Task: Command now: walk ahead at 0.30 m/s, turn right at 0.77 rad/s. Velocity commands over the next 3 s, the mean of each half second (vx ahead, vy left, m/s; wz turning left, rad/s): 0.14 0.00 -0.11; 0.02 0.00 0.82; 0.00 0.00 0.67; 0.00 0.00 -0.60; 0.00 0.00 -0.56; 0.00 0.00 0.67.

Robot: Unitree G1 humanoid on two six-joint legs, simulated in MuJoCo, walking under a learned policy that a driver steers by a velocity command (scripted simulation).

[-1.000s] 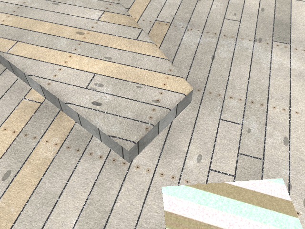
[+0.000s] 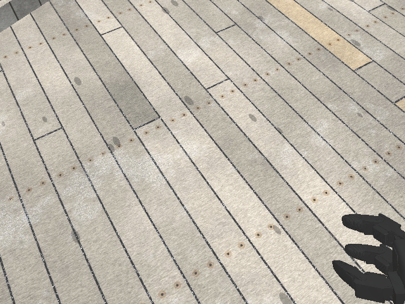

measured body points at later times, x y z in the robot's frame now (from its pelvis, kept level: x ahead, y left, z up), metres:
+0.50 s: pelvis +0.13 +0.03 +0.00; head +0.15 +0.01 +0.45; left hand +0.31 +0.27 -0.08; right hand +0.22 -0.26 -0.12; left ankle +0.23 +0.14 -0.71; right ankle +0.14 -0.08 -0.73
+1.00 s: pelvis +0.13 +0.08 +0.00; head +0.17 +0.12 +0.45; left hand +0.15 +0.41 -0.10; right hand +0.41 -0.10 -0.07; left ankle +0.10 +0.17 -0.73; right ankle +0.16 -0.07 -0.64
